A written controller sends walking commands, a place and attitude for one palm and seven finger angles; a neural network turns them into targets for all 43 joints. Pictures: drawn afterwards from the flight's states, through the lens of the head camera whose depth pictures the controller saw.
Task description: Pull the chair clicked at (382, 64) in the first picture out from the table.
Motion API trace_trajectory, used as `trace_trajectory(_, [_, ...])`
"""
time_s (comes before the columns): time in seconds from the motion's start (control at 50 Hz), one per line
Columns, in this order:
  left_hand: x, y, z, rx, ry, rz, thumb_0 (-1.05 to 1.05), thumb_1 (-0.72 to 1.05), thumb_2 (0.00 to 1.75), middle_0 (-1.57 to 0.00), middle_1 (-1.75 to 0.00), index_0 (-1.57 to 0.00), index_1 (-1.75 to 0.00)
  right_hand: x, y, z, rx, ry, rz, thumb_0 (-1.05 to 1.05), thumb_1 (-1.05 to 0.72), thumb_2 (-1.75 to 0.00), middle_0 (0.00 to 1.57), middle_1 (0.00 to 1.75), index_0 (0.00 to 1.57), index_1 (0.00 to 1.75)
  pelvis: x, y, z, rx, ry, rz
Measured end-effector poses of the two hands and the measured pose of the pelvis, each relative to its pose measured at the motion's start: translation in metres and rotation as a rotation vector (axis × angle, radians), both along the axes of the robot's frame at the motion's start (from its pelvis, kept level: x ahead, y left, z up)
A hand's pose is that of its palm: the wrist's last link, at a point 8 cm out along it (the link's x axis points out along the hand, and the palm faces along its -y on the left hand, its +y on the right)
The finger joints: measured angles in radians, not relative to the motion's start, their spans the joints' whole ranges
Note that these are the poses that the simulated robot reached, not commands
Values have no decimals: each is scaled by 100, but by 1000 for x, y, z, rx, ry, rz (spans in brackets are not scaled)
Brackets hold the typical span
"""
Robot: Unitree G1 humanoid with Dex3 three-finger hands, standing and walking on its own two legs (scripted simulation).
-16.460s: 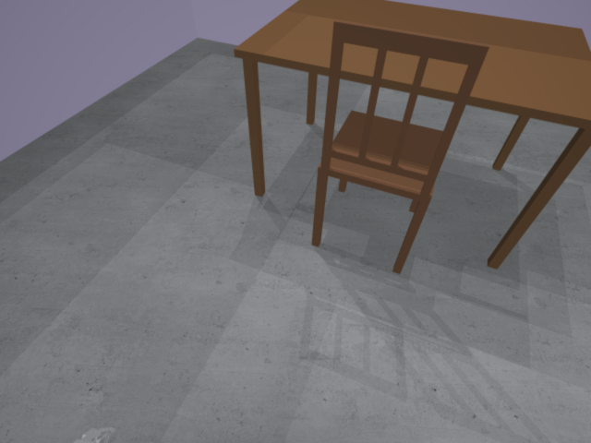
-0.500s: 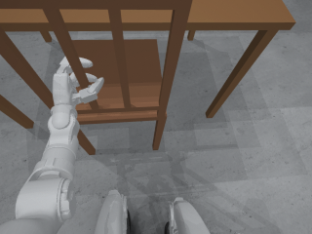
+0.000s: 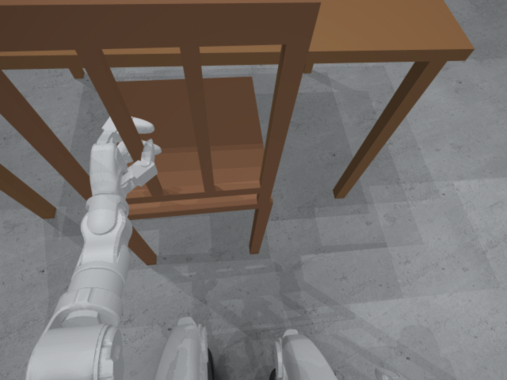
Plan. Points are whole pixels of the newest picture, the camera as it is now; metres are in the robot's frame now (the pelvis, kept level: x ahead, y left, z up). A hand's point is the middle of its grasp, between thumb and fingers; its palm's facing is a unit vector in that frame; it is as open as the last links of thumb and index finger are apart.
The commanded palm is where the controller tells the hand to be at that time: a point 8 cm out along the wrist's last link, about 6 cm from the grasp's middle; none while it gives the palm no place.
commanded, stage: hook a spindle and tug to test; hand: left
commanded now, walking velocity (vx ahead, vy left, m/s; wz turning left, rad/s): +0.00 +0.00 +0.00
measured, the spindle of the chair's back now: (133, 141) +0.47 +0.17 +0.04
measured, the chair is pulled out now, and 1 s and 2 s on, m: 0.01 0.12 0.20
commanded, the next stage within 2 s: step backward, pulling the chair out in 0.22 s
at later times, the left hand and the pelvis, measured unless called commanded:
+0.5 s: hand (151, 173) +0.42 +0.14 +0.04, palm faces +0.10 -0.99 -0.12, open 5.4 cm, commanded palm +0.40 +0.19 +0.03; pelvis +0.01 +0.00 +0.06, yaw +2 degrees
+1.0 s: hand (165, 222) +0.34 +0.11 +0.05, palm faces -0.01 -0.99 -0.14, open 5.1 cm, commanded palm +0.33 +0.16 +0.05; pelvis -0.04 +0.00 +0.10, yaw +0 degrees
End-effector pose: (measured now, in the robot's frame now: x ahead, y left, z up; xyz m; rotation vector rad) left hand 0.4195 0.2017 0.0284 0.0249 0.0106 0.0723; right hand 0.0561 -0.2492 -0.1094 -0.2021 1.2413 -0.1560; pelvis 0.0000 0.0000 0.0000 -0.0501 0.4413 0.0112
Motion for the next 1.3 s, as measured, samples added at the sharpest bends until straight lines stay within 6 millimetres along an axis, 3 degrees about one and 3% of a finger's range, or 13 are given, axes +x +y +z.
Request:
trace_trajectory(0.36, [-20,-5,2,9,16,4,2,74,77,-45,-142,-42,-145,38,0,2,6,-70,33,1,-90,-90,20,30,20,30,5,-3,4,11,-36,12])
trace_trajectory(0.5, [-26,-11,28,64,357,59,6,75,79,-35,-118,-41,-145,40,16,53,18,-61,-54,1,-90,-90,20,30,20,30,14,1,63,30,-185,18])
trace_trajectory(0.58, [-32,-16,33,41,436,40,6,75,78,-30,-108,-44,-145,36,14,78,-17,-43,-52,1,-90,-90,20,30,20,30,17,3,85,29,-226,13])
trace_trajectory(0.68, [-38,-21,36,83,478,-29,6,74,77,-31,-110,-47,-145,26,1,91,-78,-37,-70,1,-90,-90,21,30,20,30,10,9,95,23,-258,9])
trace_trajectory(0.82, [-58,-28,36,90,484,-52,5,74,76,-29,-111,-49,-145,6,-4,92,-85,-52,-105,1,-90,-90,20,30,20,30,-9,10,100,22,-295,-10])
trace_trajectory(1.04, [-109,-38,38,94,497,-38,5,73,77,-29,-109,-50,-145,-23,2,85,-31,-88,-96,1,-90,-90,20,30,20,30,-42,-1,104,17,-361,-3])
trace_trajectory(1.16, [-131,-38,38,105,499,-47,5,72,77,-30,-109,-50,-145,-31,-6,87,-65,-125,-83,1,-90,-90,21,30,20,30,-54,3,104,19,-398,8])
trace_trajectory(1.3, [-142,-32,38,124,486,-73,4,71,78,-30,-110,-50,-145,-31,-7,94,-110,-167,-60,1,-90,-90,20,30,20,30,-61,10,103,34,-409,-1])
